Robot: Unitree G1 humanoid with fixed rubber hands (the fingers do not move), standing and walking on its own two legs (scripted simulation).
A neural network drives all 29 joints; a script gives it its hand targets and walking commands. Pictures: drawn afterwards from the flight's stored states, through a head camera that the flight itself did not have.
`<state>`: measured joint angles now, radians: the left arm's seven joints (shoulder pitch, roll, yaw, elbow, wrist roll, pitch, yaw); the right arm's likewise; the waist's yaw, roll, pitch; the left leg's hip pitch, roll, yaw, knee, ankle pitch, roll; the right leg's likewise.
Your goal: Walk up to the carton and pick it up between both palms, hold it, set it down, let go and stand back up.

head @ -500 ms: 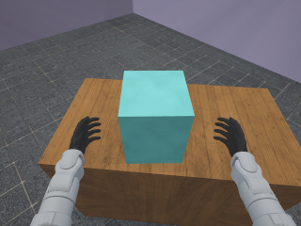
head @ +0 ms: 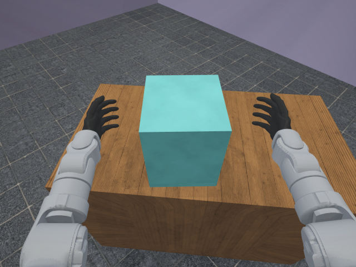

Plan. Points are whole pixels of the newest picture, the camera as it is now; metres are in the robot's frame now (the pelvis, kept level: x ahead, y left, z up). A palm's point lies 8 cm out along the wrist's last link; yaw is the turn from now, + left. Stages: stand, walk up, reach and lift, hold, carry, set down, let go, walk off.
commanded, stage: reach and lift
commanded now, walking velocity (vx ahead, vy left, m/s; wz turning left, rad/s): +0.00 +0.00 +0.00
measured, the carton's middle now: (182, 133) +0.48 +0.04 +0.00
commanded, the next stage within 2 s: none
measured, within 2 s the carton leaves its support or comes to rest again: neither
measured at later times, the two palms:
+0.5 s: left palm (93, 97) +0.44 +0.24 +0.16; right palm (282, 90) +0.46 -0.18 +0.18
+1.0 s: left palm (99, 108) +0.45 +0.24 +0.12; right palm (273, 100) +0.47 -0.17 +0.14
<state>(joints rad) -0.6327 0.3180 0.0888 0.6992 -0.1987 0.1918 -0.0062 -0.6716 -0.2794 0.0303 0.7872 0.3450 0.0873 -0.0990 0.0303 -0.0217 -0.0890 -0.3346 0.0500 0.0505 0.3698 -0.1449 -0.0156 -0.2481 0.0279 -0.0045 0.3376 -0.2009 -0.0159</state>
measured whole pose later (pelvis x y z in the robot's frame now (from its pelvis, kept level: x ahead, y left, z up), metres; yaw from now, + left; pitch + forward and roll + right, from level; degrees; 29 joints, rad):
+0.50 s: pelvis +0.00 +0.00 +0.00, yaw +0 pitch +12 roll -1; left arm -1.02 0.39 -0.03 1.08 -0.27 0.17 0.02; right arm -1.07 -0.36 0.08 1.14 0.42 0.14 -0.06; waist 0.03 -0.02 -0.18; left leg -0.47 0.06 0.03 0.39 -0.14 -0.02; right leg -0.37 0.04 -0.02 0.33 -0.18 -0.02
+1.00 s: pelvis -0.01 +0.00 -0.01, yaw +1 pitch +19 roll -1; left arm -1.12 0.38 -0.10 1.40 -0.30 -0.10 0.00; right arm -1.12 -0.32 0.09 1.32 0.39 -0.01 -0.04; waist 0.01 -0.03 -0.23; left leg -0.62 0.06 0.01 0.43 -0.13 -0.02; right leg -0.53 0.04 -0.04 0.39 -0.19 -0.02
